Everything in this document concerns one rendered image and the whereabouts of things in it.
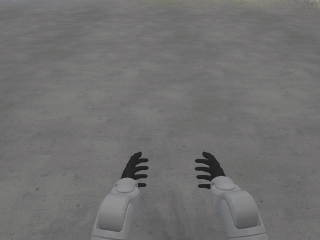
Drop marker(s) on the robot left hand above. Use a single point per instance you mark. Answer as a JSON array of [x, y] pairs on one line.
[[130, 170]]

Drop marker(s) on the robot right hand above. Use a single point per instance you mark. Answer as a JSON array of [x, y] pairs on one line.
[[214, 169]]

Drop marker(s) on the right robot forearm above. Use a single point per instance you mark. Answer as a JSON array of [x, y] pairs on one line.
[[238, 209]]

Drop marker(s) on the left robot forearm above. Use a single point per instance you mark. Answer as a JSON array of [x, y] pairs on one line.
[[115, 213]]

